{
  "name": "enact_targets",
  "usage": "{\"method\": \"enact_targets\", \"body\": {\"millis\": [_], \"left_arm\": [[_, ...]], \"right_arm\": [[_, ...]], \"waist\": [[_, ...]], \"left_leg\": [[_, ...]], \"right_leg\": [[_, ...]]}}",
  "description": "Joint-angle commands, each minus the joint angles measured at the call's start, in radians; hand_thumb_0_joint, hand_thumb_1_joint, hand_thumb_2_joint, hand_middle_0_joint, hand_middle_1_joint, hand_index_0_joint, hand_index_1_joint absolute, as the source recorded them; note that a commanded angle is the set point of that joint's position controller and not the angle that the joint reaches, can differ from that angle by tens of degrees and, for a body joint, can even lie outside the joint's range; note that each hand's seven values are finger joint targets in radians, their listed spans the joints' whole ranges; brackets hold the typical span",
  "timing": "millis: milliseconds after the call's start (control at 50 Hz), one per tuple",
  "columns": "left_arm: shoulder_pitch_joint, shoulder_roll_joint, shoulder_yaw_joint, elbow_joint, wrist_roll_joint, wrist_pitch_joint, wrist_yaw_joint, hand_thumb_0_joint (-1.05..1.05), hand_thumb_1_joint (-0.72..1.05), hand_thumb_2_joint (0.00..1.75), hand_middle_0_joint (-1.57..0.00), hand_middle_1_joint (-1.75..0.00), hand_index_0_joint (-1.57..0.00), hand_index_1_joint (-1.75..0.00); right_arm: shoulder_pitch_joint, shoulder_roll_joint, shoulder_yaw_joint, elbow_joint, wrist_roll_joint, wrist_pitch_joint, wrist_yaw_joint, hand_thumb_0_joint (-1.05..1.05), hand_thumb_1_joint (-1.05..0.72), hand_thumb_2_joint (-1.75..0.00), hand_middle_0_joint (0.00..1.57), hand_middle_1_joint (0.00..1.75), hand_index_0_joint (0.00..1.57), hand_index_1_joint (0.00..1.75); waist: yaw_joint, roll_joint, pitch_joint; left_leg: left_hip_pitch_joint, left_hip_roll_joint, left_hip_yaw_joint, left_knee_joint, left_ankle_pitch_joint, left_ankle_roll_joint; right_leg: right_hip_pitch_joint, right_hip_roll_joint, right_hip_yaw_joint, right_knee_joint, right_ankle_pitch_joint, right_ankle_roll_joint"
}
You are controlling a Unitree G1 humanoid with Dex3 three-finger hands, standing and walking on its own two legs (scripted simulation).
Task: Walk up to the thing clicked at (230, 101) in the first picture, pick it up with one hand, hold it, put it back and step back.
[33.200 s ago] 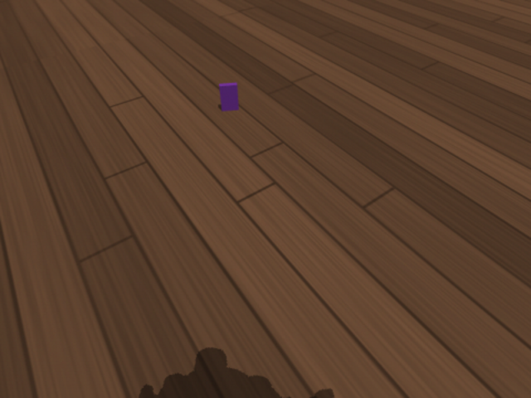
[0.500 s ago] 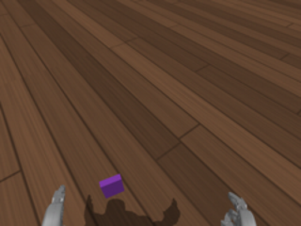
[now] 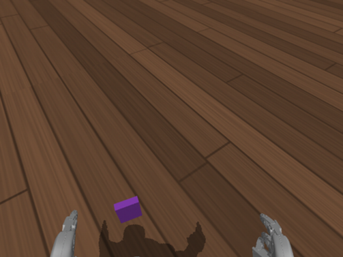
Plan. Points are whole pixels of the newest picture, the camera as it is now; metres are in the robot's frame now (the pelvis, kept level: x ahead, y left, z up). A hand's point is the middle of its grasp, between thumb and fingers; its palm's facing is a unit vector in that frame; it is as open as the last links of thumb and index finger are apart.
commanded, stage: home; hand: left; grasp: from the side
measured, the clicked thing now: (128, 210) +0.47 +0.21 -0.63
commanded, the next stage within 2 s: stand in 1.16 s
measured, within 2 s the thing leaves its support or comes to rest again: neither
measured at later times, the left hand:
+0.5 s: hand (90, 255) +0.16 +0.18 -0.05, palm faces +0.11 -0.95 -0.28, open 17.5 cm
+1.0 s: hand (91, 250) +0.17 +0.18 -0.05, palm faces +0.11 -0.95 -0.28, open 17.5 cm
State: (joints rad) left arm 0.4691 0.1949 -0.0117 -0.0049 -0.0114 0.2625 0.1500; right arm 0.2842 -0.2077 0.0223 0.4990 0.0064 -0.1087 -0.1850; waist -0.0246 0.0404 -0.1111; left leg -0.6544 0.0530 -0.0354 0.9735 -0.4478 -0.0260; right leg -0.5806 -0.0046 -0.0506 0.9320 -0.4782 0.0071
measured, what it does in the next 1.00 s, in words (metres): stands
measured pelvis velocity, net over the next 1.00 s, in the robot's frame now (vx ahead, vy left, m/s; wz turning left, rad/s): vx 0.00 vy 0.01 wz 0.00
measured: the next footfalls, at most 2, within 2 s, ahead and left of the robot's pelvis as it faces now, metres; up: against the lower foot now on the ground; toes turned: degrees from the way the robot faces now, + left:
none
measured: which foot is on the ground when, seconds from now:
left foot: down 0.00-1.00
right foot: down 0.00-1.00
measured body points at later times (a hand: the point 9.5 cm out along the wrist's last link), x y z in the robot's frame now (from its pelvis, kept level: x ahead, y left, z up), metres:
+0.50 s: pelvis -0.01 +0.00 +0.00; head +0.01 +0.00 +0.45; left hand +0.15 +0.23 -0.03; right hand +0.15 -0.24 -0.07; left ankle +0.03 +0.13 -0.68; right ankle +0.00 -0.12 -0.68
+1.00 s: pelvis +0.00 +0.01 +0.00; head +0.03 +0.01 +0.45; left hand +0.16 +0.23 -0.03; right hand +0.16 -0.24 -0.07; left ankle +0.03 +0.13 -0.68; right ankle +0.00 -0.12 -0.68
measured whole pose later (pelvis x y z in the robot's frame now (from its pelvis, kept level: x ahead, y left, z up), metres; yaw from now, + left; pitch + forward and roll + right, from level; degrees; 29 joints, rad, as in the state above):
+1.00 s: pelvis +0.00 +0.01 +0.00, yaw +0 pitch +7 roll -2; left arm 0.47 0.19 -0.01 0.01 -0.01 0.25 0.14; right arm 0.28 -0.20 0.02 0.52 0.00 -0.13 -0.18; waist -0.02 0.04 -0.10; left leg -0.64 0.05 -0.03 0.96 -0.45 -0.02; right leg -0.56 -0.01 -0.04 0.91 -0.47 0.01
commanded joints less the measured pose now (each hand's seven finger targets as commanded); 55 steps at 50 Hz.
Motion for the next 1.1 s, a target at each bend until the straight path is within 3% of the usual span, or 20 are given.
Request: {"method": "enact_targets", "body": {"millis": [0,80,180,280,380,440,560,700,860,960,980,1080], "left_arm": [[0.001,0.099,0.058,-0.159,0.011,-0.052,0.002,0.00,-0.57,0.04,-0.05,-0.05,-0.05,-0.05],[-0.010,0.111,0.069,-0.172,0.013,-0.057,0.001,0.00,-0.59,0.04,-0.05,-0.05,-0.05,-0.05],[-0.036,0.101,0.057,-0.169,0.013,-0.063,-0.001,0.00,-0.58,0.04,-0.05,-0.05,-0.05,-0.05],[-0.029,0.097,0.051,-0.171,0.013,-0.062,-0.001,0.00,-0.55,0.06,-0.05,-0.06,-0.05,-0.06],[-0.040,0.098,0.049,-0.161,0.012,-0.066,-0.002,0.00,-0.55,0.06,-0.05,-0.06,-0.05,-0.06],[-0.023,0.106,0.060,-0.173,0.013,-0.073,-0.002,0.00,-0.56,0.05,-0.05,-0.05,-0.05,-0.05],[-0.057,0.103,0.054,-0.172,0.013,-0.073,-0.002,0.00,-0.54,0.06,-0.05,-0.06,-0.05,-0.06],[-0.010,0.103,0.063,-0.168,0.015,-0.074,-0.004,0.00,-0.55,0.06,-0.05,-0.06,-0.05,-0.06],[-0.026,0.086,0.049,-0.145,0.013,-0.069,-0.003,0.00,-0.56,0.05,-0.05,-0.06,-0.05,-0.05],[-0.009,0.106,0.068,-0.180,0.013,-0.071,-0.002,0.00,-0.57,0.05,-0.05,-0.05,-0.05,-0.05],[-0.002,0.090,0.055,-0.147,0.014,-0.066,-0.001,0.00,-0.57,0.05,-0.05,-0.05,-0.05,-0.05],[-0.023,0.090,0.057,-0.149,0.015,-0.071,-0.004,0.00,-0.57,0.05,-0.05,-0.05,-0.05,-0.05]], "right_arm": [[-0.073,-0.116,-0.045,-0.163,0.001,-0.057,-0.004,0.00,-0.90,-0.90,0.20,0.30,0.20,0.30],[-0.072,-0.114,-0.047,-0.162,0.001,-0.059,-0.006,0.00,-0.90,-0.90,0.20,0.30,0.20,0.30],[-0.077,-0.117,-0.047,-0.154,0.001,-0.066,-0.007,0.00,-0.90,-0.90,0.20,0.30,0.20,0.30],[-0.076,-0.119,-0.049,-0.152,0.000,-0.072,-0.008,0.00,-0.90,-0.90,0.20,0.30,0.20,0.30],[-0.084,-0.120,-0.047,-0.151,0.001,-0.077,-0.005,0.00,-0.90,-0.90,0.20,0.30,0.20,0.30],[-0.077,-0.115,-0.046,-0.147,0.000,-0.076,-0.004,0.00,-0.90,-0.90,0.20,0.30,0.20,0.30],[-0.085,-0.118,-0.046,-0.145,0.000,-0.081,-0.004,0.00,-0.90,-0.90,0.20,0.30,0.20,0.30],[-0.065,-0.112,-0.047,-0.138,-0.003,-0.079,-0.006,0.00,-0.90,-0.90,0.20,0.30,0.20,0.30],[-0.076,-0.115,-0.047,-0.136,-0.002,-0.077,-0.003,0.00,-0.90,-0.90,0.20,0.30,0.20,0.30],[-0.070,-0.113,-0.049,-0.142,-0.002,-0.073,-0.003,0.00,-0.90,-0.90,0.20,0.30,0.20,0.30],[-0.066,-0.119,-0.053,-0.137,-0.003,-0.074,-0.005,0.00,-0.90,-0.90,0.20,0.30,0.20,0.30],[-0.068,-0.118,-0.052,-0.134,-0.005,-0.072,-0.005,0.00,-0.90,-0.90,0.20,0.30,0.20,0.30]], "waist": [[0.002,-0.023,-0.077],[0.002,-0.028,-0.096],[-0.003,-0.019,-0.067],[-0.003,-0.021,-0.086],[0.001,-0.032,-0.052],[0.006,-0.005,-0.088],[0.000,-0.012,-0.060],[0.001,-0.027,-0.119],[0.000,-0.007,-0.054],[0.008,0.000,-0.112],[0.002,-0.027,-0.107],[-0.001,-0.043,-0.089]], "left_leg": [[0.099,-0.046,0.045,-0.145,0.171,0.033],[0.109,-0.046,0.047,-0.143,0.176,0.034],[0.112,-0.040,0.035,-0.175,0.103,0.031],[0.120,-0.039,0.034,-0.171,0.133,0.031],[0.103,-0.039,0.031,-0.189,0.069,0.032],[0.127,-0.037,0.029,-0.182,0.127,0.028],[0.115,-0.037,0.029,-0.191,0.089,0.028],[0.142,-0.040,0.038,-0.150,0.226,0.030],[0.130,-0.035,0.032,-0.183,0.153,0.025],[0.152,-0.035,0.029,-0.164,0.246,0.024],[0.155,-0.034,0.031,-0.160,0.255,0.026],[0.143,-0.035,0.035,-0.163,0.206,0.029]], "right_leg": [[0.024,0.017,0.004,-0.187,0.206,0.002],[0.034,0.017,0.006,-0.190,0.215,0.003],[0.008,0.023,-0.005,-0.189,0.125,-0.005],[0.020,0.024,-0.007,-0.186,0.154,-0.005],[-0.003,0.026,-0.010,-0.195,0.090,-0.007],[0.017,0.027,-0.011,-0.181,0.139,-0.010],[-0.001,0.027,-0.011,-0.186,0.107,-0.009],[0.048,0.022,-0.003,-0.173,0.249,-0.003],[0.011,0.027,-0.014,-0.179,0.167,-0.008],[0.046,0.027,-0.014,-0.163,0.252,-0.009],[0.048,0.027,-0.014,-0.164,0.267,-0.005],[0.038,0.023,-0.009,-0.180,0.224,-0.004]]}}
